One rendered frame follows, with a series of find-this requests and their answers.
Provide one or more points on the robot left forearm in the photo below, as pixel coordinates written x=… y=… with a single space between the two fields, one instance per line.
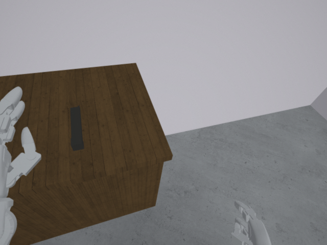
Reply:
x=8 y=222

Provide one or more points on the right robot hand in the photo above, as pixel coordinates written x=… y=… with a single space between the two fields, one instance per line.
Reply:
x=254 y=233

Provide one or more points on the left robot hand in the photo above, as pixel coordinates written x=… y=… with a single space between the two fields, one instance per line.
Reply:
x=11 y=109

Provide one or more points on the counter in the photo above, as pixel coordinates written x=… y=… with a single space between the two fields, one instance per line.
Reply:
x=117 y=173

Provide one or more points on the tap lever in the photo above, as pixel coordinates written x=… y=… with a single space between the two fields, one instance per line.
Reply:
x=76 y=129

